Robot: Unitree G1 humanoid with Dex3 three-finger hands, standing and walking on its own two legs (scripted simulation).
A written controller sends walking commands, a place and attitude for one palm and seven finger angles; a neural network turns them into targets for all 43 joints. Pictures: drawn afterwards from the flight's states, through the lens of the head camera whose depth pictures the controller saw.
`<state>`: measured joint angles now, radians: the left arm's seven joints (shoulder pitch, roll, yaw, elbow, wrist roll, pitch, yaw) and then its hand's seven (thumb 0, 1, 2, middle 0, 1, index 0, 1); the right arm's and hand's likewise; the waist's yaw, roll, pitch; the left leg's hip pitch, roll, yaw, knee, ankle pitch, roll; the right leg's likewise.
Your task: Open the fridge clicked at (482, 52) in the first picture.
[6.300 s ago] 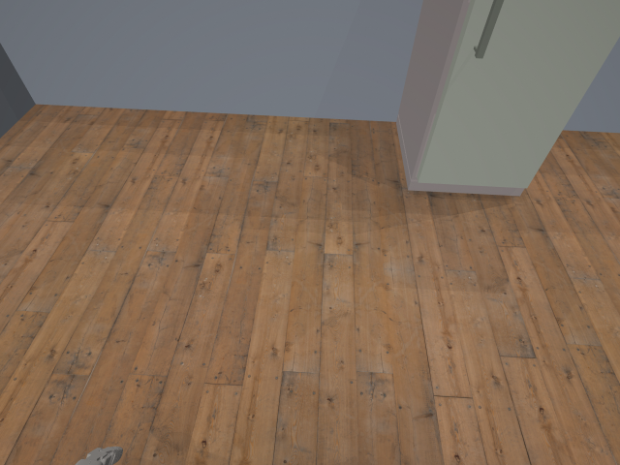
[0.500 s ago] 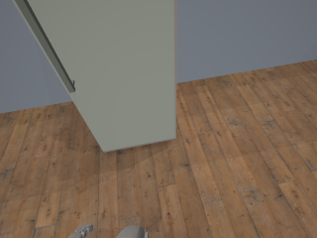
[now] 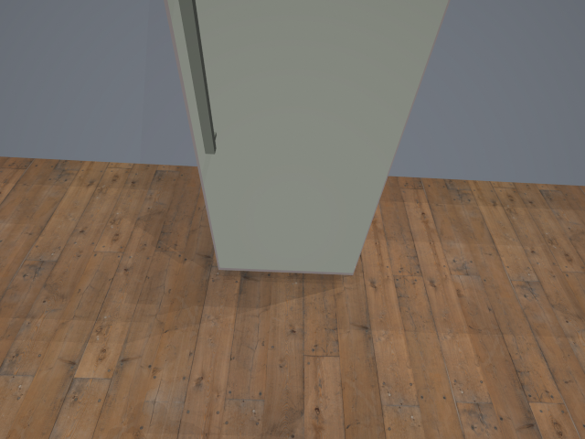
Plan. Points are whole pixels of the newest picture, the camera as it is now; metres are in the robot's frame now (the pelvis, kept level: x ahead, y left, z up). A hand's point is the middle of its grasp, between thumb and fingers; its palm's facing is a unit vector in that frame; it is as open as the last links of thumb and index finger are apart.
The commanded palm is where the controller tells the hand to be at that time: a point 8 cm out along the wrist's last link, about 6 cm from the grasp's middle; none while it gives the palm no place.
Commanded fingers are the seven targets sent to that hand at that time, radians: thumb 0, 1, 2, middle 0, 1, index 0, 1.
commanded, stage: take the last steps up to it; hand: left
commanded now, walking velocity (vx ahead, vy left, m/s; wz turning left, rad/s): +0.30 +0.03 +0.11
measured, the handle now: (198, 52) +0.74 +0.25 +0.15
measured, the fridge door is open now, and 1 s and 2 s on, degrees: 0 0 0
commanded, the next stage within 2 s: come to a stop and stand still in 0.76 s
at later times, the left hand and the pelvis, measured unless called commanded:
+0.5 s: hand out of the picture +0.05 +0.14 -0.16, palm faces +0.14 -0.97 -0.20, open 7.3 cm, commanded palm none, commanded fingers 0.00 0.90 0.90 -0.20 -0.30 -0.20 -0.30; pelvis +0.11 -0.02 +0.00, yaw +4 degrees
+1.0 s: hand (175, 324) +0.32 +0.24 -0.17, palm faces +0.10 -0.97 -0.22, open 7.3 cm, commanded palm none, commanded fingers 0.00 0.90 0.90 -0.20 -0.30 -0.20 -0.30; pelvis +0.26 +0.05 -0.01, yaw +3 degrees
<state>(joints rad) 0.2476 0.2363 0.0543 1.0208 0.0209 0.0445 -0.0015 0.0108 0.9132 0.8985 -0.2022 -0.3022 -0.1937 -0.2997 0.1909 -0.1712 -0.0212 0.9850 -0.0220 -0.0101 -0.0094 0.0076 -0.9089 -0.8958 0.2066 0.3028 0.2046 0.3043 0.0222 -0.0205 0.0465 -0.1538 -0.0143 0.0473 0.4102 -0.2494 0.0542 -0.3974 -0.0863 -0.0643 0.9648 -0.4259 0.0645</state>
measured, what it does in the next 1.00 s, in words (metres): walks ahead: right foot, then left foot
